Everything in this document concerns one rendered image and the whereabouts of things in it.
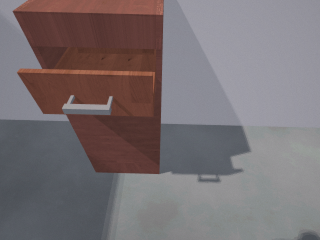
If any drawer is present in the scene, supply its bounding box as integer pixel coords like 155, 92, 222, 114
17, 47, 156, 117

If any cabinet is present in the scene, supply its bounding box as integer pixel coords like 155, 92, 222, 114
12, 0, 164, 174

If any handle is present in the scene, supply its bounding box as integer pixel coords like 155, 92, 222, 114
62, 95, 113, 115

